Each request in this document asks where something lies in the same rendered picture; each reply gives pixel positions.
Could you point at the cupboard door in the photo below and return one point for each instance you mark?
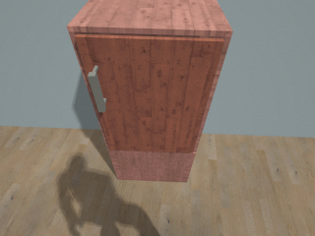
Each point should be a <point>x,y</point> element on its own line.
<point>156,87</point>

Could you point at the handle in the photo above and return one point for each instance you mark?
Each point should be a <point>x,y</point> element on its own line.
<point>96,89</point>

